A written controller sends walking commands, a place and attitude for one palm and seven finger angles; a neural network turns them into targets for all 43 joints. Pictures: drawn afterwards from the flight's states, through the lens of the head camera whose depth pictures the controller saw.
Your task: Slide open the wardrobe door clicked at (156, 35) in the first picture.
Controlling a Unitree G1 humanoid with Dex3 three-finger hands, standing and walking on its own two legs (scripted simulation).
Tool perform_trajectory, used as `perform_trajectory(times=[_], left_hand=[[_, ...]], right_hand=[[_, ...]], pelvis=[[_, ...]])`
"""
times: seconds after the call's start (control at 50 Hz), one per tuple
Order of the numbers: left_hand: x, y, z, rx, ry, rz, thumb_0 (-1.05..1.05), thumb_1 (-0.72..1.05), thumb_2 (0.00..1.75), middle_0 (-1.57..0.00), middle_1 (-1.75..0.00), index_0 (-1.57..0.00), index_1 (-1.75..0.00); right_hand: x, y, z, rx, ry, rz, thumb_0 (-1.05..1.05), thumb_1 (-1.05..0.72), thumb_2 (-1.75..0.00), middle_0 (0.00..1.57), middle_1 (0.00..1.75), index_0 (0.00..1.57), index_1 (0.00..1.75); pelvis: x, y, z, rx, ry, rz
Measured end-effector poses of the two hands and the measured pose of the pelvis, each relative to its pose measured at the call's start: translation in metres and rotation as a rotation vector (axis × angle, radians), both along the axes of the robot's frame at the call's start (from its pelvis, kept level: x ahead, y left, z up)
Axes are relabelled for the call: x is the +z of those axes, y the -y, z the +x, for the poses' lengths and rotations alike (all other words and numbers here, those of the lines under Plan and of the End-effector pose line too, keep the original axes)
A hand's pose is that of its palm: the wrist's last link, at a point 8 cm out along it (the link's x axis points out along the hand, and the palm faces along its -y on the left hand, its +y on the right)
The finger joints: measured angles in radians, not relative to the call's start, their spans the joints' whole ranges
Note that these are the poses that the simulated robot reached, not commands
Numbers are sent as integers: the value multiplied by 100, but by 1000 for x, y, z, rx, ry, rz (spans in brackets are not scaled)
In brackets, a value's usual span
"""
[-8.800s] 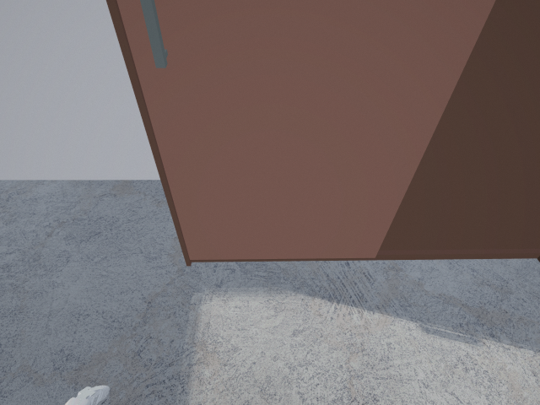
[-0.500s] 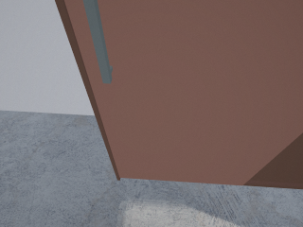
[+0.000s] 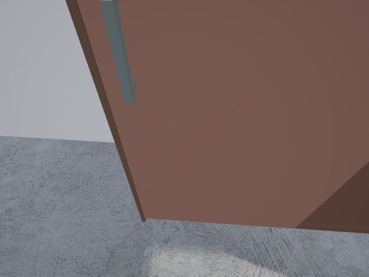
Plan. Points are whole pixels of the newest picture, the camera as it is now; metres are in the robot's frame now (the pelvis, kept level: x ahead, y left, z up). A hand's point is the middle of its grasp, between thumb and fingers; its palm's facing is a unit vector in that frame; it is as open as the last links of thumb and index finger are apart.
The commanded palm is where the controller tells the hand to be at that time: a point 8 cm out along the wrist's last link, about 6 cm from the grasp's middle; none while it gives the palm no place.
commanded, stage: look again from close up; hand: left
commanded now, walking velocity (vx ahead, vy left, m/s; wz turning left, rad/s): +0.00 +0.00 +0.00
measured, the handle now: (123, 53) +0.48 +0.16 +0.24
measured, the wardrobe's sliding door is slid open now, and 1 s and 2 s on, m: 0.00 0.00 0.00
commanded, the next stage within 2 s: raise the hand with hooked fingers in 0.16 s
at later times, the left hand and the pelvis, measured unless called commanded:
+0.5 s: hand (97, 221) +0.21 +0.18 +0.05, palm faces +0.17 -0.98 -0.05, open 7.7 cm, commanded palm +0.10 +0.24 -0.02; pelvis -0.02 +0.00 -0.02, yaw +1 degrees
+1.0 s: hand (76, 220) +0.20 +0.21 +0.07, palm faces -0.11 -0.99 -0.11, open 10.5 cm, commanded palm +0.14 +0.28 +0.09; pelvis -0.03 +0.02 -0.03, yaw +2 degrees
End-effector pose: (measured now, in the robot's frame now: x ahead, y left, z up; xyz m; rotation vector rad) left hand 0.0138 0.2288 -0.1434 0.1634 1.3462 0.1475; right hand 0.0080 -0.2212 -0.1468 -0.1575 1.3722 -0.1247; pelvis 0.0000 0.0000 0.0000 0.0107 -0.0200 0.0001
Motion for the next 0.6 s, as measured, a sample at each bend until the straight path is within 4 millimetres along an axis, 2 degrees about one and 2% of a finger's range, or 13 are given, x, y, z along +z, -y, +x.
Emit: perform_trajectory(times=[0.28, 0.3, 0.34, 0.42, 0.46, 0.48, 0.5, 0.54, 0.6], left_hand=[[0, 5, -11, 6, -13, 5, 0, 91, 90, -20, -30, -20, -30], [5, 4, -3, 58, 40, -1, 1, 91, 90, -20, -30, -20, -30], [38, -5, 37, 109, 318, 28, 2, 91, 90, -21, -31, -20, -30], [131, -12, 121, 87, 882, 67, 2, 88, 88, -21, -33, -20, -33], [172, -10, 151, 28, 1134, 50, 2, 85, 87, -21, -35, -20, -34], [186, -8, 161, -4, 1240, 28, 2, 84, 86, -21, -36, -20, -35], [194, -6, 167, -37, 1327, -5, 1, 82, 86, -21, -37, -20, -37], [196, 1, 166, -118, 1422, -82, 1, 78, 84, -21, -39, -20, -39], [167, 5, 145, -205, 1347, -181, 0, 71, 81, -21, -43, -21, -43]], right_hand=[[-1, 4, -9, -1, -17, 6, 1, -91, -90, 20, 30, 20, 30], [0, 5, -6, -7, 16, 2, 1, -91, -90, 20, 30, 20, 30], [6, 9, 8, 15, 152, -28, 1, -91, -90, 20, 30, 20, 30], [19, 17, 54, 19, 439, -47, 2, -91, -90, 20, 30, 20, 30], [30, 21, 81, 23, 578, -57, 2, -91, -90, 20, 30, 20, 30], [37, 23, 93, 26, 642, -62, 2, -91, -90, 20, 30, 20, 30], [44, 25, 105, 31, 700, -67, 2, -91, -90, 20, 30, 20, 30], [59, 30, 126, 51, 795, -74, 2, -91, -90, 20, 30, 20, 30], [80, 35, 150, 93, 896, -98, 2, -91, -90, 20, 30, 20, 30]], pelvis=[[0, 4, -6, 2, -5, -4], [-1, 4, -7, 1, -3, -6], [-2, 2, -10, -2, 11, -1], [-6, -2, -15, 23, 2, 1], [-9, -2, -18, 21, -21, 2], [-12, -1, -20, 16, -37, 4], [-15, 0, -22, 10, -52, 6], [-21, 2, -26, -2, -68, 9], [-30, 3, -30, -7, -84, 10]])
